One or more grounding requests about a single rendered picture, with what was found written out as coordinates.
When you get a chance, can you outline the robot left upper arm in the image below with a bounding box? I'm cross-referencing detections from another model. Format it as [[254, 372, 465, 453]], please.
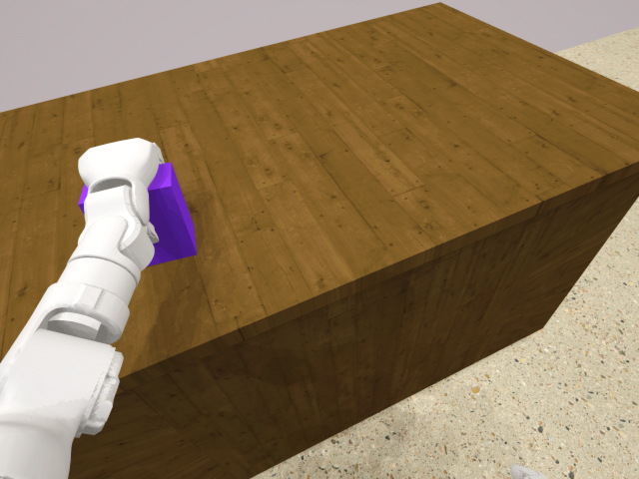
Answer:
[[0, 328, 124, 479]]

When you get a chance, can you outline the left robot hand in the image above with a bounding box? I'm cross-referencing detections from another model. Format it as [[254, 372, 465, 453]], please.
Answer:
[[78, 138, 165, 243]]

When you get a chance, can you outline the table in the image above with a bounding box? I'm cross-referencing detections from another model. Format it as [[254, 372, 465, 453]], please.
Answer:
[[0, 2, 639, 479]]

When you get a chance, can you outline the left robot forearm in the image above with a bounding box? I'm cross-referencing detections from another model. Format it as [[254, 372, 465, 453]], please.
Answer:
[[0, 173, 155, 394]]

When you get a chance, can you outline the sponge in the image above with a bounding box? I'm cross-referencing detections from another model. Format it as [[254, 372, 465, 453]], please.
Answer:
[[78, 163, 197, 266]]

